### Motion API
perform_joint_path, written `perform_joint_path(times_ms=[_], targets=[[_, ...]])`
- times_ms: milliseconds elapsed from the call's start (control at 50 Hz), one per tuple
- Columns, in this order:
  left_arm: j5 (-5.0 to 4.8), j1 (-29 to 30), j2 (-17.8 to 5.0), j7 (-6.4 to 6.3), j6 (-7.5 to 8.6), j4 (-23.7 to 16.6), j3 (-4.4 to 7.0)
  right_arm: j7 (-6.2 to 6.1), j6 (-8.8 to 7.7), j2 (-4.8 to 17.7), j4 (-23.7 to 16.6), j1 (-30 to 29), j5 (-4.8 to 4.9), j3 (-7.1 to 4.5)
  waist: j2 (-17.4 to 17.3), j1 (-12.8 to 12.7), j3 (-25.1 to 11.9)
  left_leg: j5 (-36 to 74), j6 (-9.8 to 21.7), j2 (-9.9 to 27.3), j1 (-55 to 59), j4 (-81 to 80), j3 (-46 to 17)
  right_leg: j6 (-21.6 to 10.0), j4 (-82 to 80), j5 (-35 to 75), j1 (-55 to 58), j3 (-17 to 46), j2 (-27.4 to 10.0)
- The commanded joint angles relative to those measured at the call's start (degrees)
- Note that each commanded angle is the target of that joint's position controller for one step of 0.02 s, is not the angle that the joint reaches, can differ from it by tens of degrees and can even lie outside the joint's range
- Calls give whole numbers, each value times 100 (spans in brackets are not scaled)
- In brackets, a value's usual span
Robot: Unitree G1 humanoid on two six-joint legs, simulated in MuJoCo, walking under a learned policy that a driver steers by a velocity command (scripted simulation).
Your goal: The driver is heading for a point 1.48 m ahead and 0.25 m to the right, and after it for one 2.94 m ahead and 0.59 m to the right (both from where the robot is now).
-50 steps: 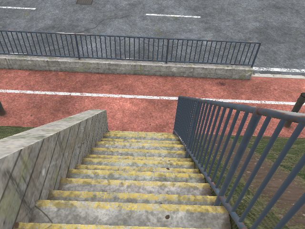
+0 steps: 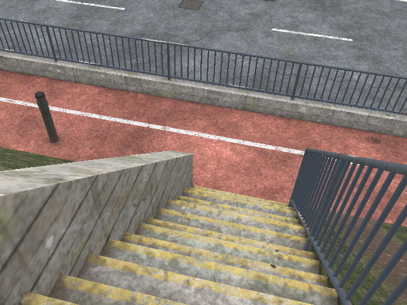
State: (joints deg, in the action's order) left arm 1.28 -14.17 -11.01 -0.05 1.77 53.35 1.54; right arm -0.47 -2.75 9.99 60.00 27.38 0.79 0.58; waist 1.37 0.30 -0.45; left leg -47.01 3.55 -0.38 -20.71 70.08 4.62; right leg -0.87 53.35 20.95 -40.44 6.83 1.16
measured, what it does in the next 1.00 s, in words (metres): goes down, turning right: right foot 0.19 m lower, then left foot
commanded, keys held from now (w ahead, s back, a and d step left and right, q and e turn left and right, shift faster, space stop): e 0.34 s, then no key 0.66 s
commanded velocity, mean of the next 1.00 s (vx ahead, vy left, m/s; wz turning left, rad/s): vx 0.07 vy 0.00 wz -0.24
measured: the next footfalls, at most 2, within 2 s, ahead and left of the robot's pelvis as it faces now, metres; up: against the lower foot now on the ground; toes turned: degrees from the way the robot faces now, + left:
right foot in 0.12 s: +0.18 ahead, -0.11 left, -0.19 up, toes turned -4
left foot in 0.74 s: +0.22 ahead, +0.08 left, -0.19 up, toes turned -19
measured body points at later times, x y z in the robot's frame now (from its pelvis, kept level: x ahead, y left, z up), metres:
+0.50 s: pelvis +0.11 -0.05 -0.11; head +0.12 -0.10 +0.33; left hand +0.21 +0.16 -0.23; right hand +0.29 -0.26 -0.23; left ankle +0.25 +0.08 -0.67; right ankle +0.14 -0.11 -0.83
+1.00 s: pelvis +0.18 +0.00 -0.08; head +0.19 +0.01 +0.37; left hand +0.33 +0.20 -0.22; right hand +0.16 -0.25 -0.22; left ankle +0.18 +0.10 -0.83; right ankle +0.14 -0.11 -0.83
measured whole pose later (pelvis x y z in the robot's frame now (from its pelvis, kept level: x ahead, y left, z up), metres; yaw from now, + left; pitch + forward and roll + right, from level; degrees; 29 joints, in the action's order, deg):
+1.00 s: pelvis +0.18 +0.00 -0.08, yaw -16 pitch +0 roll +0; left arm 0.2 -13.4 -12.6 1.8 -2.8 49.2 -0.8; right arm 0.9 1.9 12.1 50.7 17.5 0.1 1.1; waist 1.0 0.6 0.0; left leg -14.4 2.0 -2.4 -9.0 23.5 -2.2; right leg -1.6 22.4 -12.7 -9.1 10.7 5.9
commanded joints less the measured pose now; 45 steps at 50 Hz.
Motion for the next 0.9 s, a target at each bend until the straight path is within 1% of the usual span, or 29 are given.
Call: perform_joint_path(times_ms=[20, 40, 60, 80, 100, 120, 140, 160, 180, 200, 220, 260, 300, 380, 420, 460, 580, 600, 620, 640, 660, 680, 700, 720, 760, 780, 800, 860, 900], targets=[[-136, 529, -161, 132, 48, -410, -26, -24, -37, 945, -576, -561, -9, -213, -870, 2, 704, 2727, 446, 1023, -2392, -1914, -709, 64, -897, 848, 2531, -1204, 326], [-110, 344, -258, 127, -6, -377, -20, -19, 15, 1021, -583, -481, -45, -229, -988, 32, 899, 3604, 470, 1075, -2036, -1601, -719, -47, -1180, 204, 2492, -1223, 231], [-128, -351, -384, 100, -29, -243, 33, -106, 49, 1180, -639, -778, -143, -291, -1271, -335, 789, 4359, 541, 1233, -1464, -939, -717, -210, -1743, -12, 2584, -1078, -65], [-142, -1367, -584, 92, -76, 149, 124, -183, 105, 1195, -603, -941, -192, -291, -1095, -768, 361, 4932, 557, 1171, -1113, 121, -545, -380, -2170, 12, 3240, -1002, -256], [-162, -1847, -754, 167, -31, 340, 174, -326, 181, 1004, -598, -795, -269, -305, -836, -817, 411, 5076, 604, 976, -607, 1192, -486, -570, -3715, -819, 3394, -421, -509], [-160, -2340, -1008, 212, 4, 560, 296, -392, 212, 898, -451, -547, -297, -353, -37, -1018, 176, 3690, 511, 318, -651, 3546, -28, -757, -4052, 452, 3960, -203, -728], [-148, -2226, -1258, 298, -15, 596, 205, -308, 179, 255, -797, -73, -195, -299, 1410, -161, 72, -570, 119, -452, -3093, 5342, 279, -776, -1271, 4512, 5200, 364, -1278], [-359, -2051, -1179, 298, 17, 379, 177, -353, 244, 213, -1251, -358, -212, -181, 1410, -131, -393, -636, 30, -338, -4312, 5556, -8, -1160, -1085, 5628, 5680, 1297, -1573], [-309, -1923, -1193, 231, -3, 216, 172, -388, 329, 508, -1499, -1057, -229, -195, 827, -407, -540, 30, -13, -341, -4857, 5571, -164, -1676, -1533, 4263, 5478, 1647, -1752], [-231, -1639, -1206, 126, -83, 42, 141, -423, 396, 565, -1557, -1229, -226, -176, 622, -278, -530, 853, -106, -118, -4828, 5088, -398, -1831, -1768, 2555, 4790, 1794, -1793], [-163, -1207, -1374, -25, -161, -218, 202, -464, 500, 338, -1643, -1446, -266, -73, 740, -161, -637, 1372, -222, -34, -4842, 4908, -620, -2214, -2197, 822, 4169, 2460, -2050], [-136, -1074, -859, -154, -182, -302, -35, -524, 717, 309, -1685, -1954, -391, -55, -54, 23, -240, 2837, -470, -3, -4627, 4327, -794, -1644, -2132, -288, 2864, 2033, -1416], [-195, -730, -544, -308, -179, -593, -257, -462, 845, 53, -1984, -2461, -309, 83, 208, 94, -225, 3639, -766, -205, -4340, 3651, -565, -1153, -1976, -189, 1907, 1781, -988], [-175, -785, -528, -501, -350, -919, -358, -425, 837, -195, -2240, -2848, -240, 211, 526, -105, -576, 4072, -1198, -393, -4139, 2714, -540, -614, -2026, -1135, 2246, 1865, -594], [-164, -893, -640, -540, -385, -987, -364, -439, 816, -28, -2186, -2798, -188, 162, 571, -173, -570, 4357, -1329, -348, -3965, 2626, -715, -524, -2301, -1730, 2514, 2158, -735], [-184, -790, -482, -475, -434, -1102, -367, -300, 824, 247, -1923, -2308, -213, 21, 303, -49, -555, 4631, -1270, -155, -3656, 1936, -1072, -637, -2000, -1586, 2795, 2233, -781], [-191, -543, -484, -312, -329, -1376, -353, -136, 780, 254, -1773, -2508, -247, -34, 543, -245, -89, 4130, -859, -9, -2319, 571, -1036, -776, -2294, -1513, 2588, 2310, -789], [-101, -691, -451, -279, -450, -1313, -289, -55, 799, 278, -2021, -2747, -123, 1, 671, -349, 311, 2471, -768, -12, -2371, -1557, -974, -793, -2789, -2368, 2932, 2200, -625], [-121, -801, -643, -204, -437, -1257, -204, 13, 731, 364, -1784, -2477, -151, -30, 926, -482, 233, 2830, -768, -154, -1141, -1075, -492, -717, -2832, -2013, 2307, 1944, -566], [-109, -642, -664, -145, -433, -1262, -185, 52, 705, 363, -1701, -2183, -104, -35, 1070, -345, 166, 2630, -647, -237, -428, -1344, -417, -781, -2889, -1675, 2003, 1795, -546], [-124, -516, -563, -120, -431, -1254, -208, 62, 648, 352, -1581, -1955, -71, -44, 891, -300, 229, 2496, -597, -204, 225, -1800, -390, -829, -3001, -1798, 1623, 1723, -531], [55, -642, -494, -91, -496, -1240, -223, 51, 679, 462, -1708, -2150, 16, -41, 767, -392, 441, 1297, -475, -147, -65, -3302, -636, -942, -3281, -2356, 2217, 2013, -564], [78, -546, -538, -89, -532, -1140, -203, 26, 679, 443, -1506, -1883, 35, -52, 515, -270, 546, 1814, -439, -106, 398, -3948, -650, -959, -3169, -2394, 2155, 2090, -556], [45, -283, -509, -57, -521, -1233, -209, 22, 664, 412, -1327, -1284, -27, -50, 401, -9, 316, 2616, -352, 79, 1133, -4742, -692, -903, -3003, -2438, 2093, 2026, -517], [-156, -612, -402, 113, -356, -1180, -150, -15, 518, 782, -1411, -1386, -206, -93, -576, -394, 32, 4767, 4, 822, 1817, -4324, -1623, -490, -3026, -2455, 1828, 1346, -242], [-148, -460, -515, 140, -359, -1037, -127, 49, 467, 569, -1376, -1472, -199, -37, -540, -225, -46, 5000, 120, 852, 1510, -4466, -1565, -411, -3274, -3023, 2233, 1177, -150], [-145, -207, -509, 169, -356, -1036, -128, 104, 444, 567, -1313, -1387, -136, -23, -568, -80, -76, 4818, 66, 797, 1374, -4618, -1458, -397, -3327, -3016, 2593, 1073, -169], [-100, 50, -540, 239, -400, -973, -127, 122, 420, 846, -1249, -1216, -82, -85, -575, -88, -124, 4521, -80, 696, 1307, -4858, -1361, -383, -3261, -2711, 2978, 924, -228], [-126, -76, -512, 190, -399, -812, -146, 103, 417, 795, -1283, -1137, -85, -62, -502, -110, -209, 4860, -49, 742, 1410, -4926, -1415, -363, -3264, -2666, 3055, 847, -257]])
